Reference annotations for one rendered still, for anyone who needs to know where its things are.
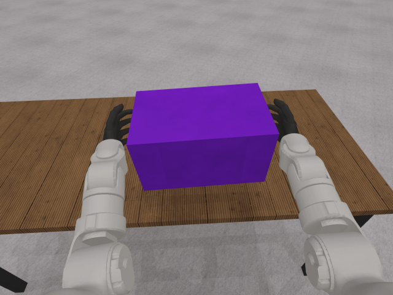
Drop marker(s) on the robot left hand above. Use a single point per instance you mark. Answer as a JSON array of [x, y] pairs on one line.
[[113, 124]]

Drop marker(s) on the carton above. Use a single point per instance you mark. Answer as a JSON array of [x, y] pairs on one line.
[[201, 136]]

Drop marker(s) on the robot right hand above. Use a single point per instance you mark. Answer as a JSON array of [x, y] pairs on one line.
[[286, 123]]

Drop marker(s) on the right robot forearm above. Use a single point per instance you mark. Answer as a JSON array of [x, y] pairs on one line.
[[321, 210]]

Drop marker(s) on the left robot forearm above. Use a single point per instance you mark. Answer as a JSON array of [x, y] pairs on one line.
[[102, 219]]

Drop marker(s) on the robot right upper arm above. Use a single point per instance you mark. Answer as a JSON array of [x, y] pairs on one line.
[[344, 263]]

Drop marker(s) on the table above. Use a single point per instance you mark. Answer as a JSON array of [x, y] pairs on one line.
[[45, 151]]

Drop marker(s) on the robot left upper arm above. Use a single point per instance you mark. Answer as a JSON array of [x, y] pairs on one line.
[[105, 269]]

